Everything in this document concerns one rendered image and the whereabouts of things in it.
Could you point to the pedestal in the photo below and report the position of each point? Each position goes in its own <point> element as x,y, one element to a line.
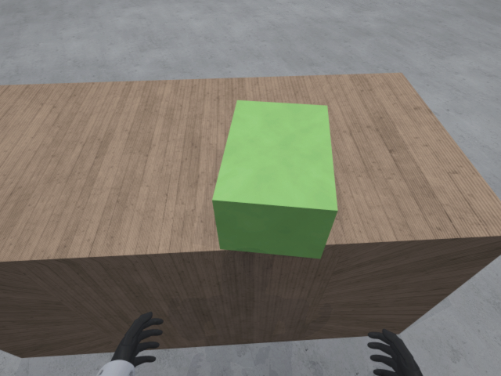
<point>106,214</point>

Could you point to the robot left forearm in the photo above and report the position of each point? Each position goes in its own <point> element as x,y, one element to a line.
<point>117,368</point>

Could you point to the left robot hand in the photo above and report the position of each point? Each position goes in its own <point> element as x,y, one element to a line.
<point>130,345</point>

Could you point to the right robot hand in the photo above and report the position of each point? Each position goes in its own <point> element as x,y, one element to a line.
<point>402,360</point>

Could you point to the carton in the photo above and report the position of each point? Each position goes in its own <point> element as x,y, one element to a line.
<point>275,192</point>

